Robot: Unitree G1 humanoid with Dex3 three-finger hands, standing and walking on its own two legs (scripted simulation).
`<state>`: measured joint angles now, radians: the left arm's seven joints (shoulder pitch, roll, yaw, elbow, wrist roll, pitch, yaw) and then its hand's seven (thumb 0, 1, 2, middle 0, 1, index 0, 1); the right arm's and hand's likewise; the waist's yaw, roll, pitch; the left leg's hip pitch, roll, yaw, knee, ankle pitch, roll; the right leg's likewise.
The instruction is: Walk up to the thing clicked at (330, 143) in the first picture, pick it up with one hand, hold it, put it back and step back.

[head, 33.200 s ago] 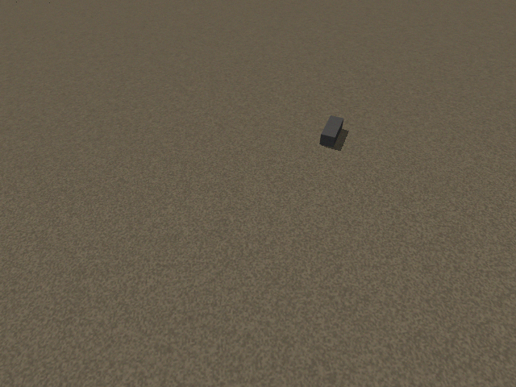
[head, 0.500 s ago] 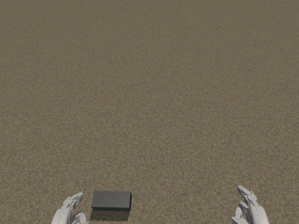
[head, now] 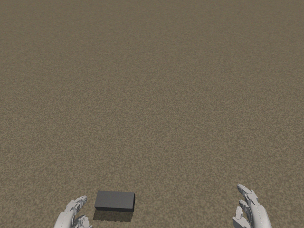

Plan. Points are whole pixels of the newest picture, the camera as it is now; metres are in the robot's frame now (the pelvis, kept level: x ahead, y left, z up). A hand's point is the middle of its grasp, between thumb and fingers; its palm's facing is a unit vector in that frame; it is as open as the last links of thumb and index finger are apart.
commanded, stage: home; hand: left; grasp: from above
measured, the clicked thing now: (115, 201) +0.41 +0.24 -0.68
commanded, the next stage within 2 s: stand in 1.44 s
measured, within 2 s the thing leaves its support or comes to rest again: neither
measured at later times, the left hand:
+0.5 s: hand out of the picture +0.16 +0.17 -0.05, palm faces +0.04 -0.98 -0.20, open 7.4 cm
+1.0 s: hand out of the picture +0.16 +0.17 -0.05, palm faces +0.03 -0.98 -0.20, open 7.4 cm
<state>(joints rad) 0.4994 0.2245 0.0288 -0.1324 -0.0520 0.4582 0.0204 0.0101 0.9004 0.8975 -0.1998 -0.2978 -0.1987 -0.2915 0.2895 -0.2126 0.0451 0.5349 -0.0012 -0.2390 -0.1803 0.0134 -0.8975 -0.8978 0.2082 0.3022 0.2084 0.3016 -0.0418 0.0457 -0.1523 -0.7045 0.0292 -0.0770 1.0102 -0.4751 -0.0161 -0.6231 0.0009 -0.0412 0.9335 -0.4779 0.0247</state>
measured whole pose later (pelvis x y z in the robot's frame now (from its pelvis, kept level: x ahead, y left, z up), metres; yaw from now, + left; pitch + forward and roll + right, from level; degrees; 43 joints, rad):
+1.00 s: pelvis +0.00 +0.00 +0.00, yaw +0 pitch +10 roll -3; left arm 0.50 0.23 0.03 -0.13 -0.06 0.45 0.02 0.01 0.90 0.90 -0.20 -0.30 -0.20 -0.29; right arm 0.30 -0.22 0.04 0.54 0.00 -0.24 -0.18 0.01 -0.90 -0.90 0.21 0.30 0.21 0.30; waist -0.04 0.05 -0.16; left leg -0.70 0.03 -0.07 1.01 -0.48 -0.02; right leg -0.63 0.00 -0.04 0.95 -0.49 0.02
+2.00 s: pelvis +0.00 +0.01 +0.05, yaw +1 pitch -2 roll -1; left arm 0.23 0.28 0.05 0.96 0.03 0.03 0.04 0.01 0.90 0.90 -0.20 -0.30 -0.20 -0.30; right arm 0.18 -0.28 -0.04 1.00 -0.05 -0.01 -0.02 0.01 -0.90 -0.90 0.21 0.30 0.21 0.30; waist 0.02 0.00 0.06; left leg -0.27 -0.01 -0.04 0.61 -0.30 0.01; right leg -0.21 -0.05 -0.01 0.57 -0.32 0.04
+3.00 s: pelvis +0.00 -0.01 +0.07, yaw +1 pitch -4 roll -1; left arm 0.12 0.31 0.03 1.15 0.02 0.00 0.01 0.00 0.90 0.90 -0.20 -0.30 -0.20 -0.30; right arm 0.13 -0.32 -0.01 1.14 -0.02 0.00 -0.01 0.01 -0.90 -0.90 0.21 0.30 0.21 0.30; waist 0.00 0.02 0.07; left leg -0.12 0.01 -0.06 0.37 -0.18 -0.02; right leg -0.06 -0.02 -0.04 0.32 -0.20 0.02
